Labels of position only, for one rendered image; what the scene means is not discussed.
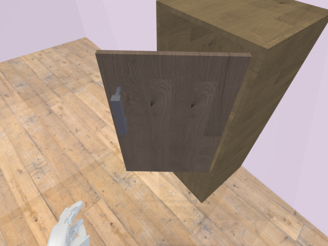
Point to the handle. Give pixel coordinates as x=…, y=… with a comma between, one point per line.
x=118, y=111

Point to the left robot hand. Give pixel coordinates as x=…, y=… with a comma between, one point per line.
x=64, y=235

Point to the cupboard door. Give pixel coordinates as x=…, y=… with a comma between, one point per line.
x=177, y=104

